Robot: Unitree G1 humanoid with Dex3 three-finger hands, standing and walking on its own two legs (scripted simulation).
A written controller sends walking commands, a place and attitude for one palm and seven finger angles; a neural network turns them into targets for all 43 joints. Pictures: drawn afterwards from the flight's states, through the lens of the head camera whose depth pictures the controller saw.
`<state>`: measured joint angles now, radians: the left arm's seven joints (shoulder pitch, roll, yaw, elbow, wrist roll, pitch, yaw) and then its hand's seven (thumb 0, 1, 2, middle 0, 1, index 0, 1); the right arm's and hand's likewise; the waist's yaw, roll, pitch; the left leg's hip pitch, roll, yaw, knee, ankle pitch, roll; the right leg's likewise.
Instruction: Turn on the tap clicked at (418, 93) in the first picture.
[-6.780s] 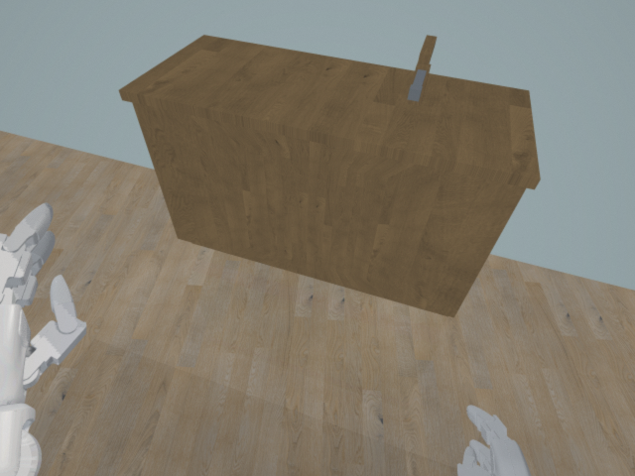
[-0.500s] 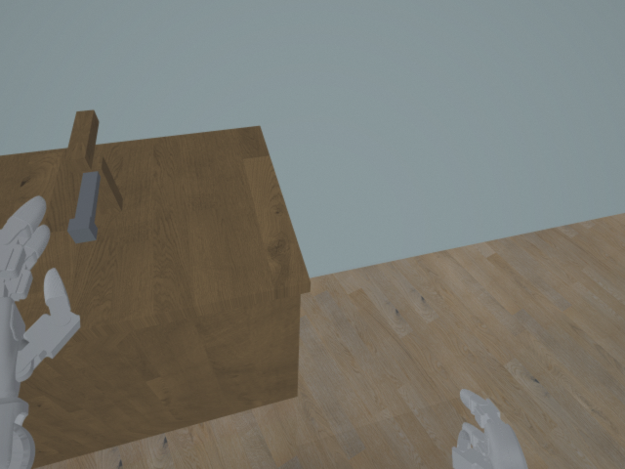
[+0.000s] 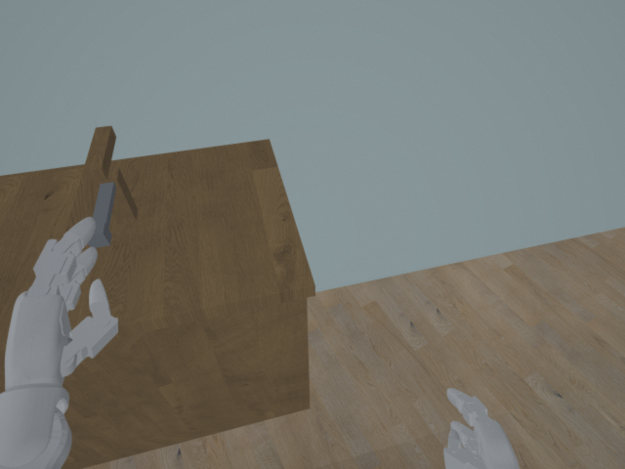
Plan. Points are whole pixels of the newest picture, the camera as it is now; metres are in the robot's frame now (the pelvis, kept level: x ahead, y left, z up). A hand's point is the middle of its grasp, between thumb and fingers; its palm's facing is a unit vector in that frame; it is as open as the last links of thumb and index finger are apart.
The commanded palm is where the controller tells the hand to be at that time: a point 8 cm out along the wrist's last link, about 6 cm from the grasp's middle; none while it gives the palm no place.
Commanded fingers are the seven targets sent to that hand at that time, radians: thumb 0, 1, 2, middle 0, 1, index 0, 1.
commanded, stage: turn the palm inward beside the body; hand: left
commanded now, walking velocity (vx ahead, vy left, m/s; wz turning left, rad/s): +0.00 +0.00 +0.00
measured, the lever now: (98, 235) +0.41 +0.38 +0.05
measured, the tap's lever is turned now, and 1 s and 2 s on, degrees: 0 0 0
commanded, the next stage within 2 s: reach beside the lever's end, fingers flat in 1.92 s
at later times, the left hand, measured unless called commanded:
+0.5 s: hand (123, 336) +0.20 +0.21 +0.14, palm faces +0.48 -0.83 -0.28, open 7.4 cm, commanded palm +0.15 +0.25 +0.16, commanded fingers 0.00 0.90 0.90 -0.20 -0.30 -0.20 -0.30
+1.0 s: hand (116, 360) +0.19 +0.22 +0.13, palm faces +0.49 -0.85 -0.20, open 7.4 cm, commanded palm +0.13 +0.25 +0.14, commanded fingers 0.00 0.90 0.90 -0.20 -0.30 -0.20 -0.30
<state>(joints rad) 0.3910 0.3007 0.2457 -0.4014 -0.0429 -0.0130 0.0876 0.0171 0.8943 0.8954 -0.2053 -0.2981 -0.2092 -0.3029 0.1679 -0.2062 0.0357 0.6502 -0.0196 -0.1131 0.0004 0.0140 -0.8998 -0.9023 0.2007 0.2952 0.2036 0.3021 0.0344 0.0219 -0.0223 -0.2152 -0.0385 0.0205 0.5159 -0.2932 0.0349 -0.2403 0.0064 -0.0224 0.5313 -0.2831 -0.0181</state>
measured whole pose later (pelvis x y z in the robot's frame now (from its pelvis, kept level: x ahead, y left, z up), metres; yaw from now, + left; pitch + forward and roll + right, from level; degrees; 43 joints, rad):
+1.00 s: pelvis +0.00 -0.03 -0.01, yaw +2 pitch +1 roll +0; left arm 0.48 0.24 0.24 -0.42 -0.17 -0.02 0.16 0.02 0.89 0.90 -0.21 -0.30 -0.21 -0.30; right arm 0.20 -0.22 0.02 0.66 0.01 -0.24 -0.08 0.01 -0.90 -0.90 0.20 0.29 0.20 0.30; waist 0.07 0.04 -0.06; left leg -0.31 -0.01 -0.03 0.64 -0.35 0.00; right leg -0.31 0.03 -0.08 0.64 -0.35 -0.06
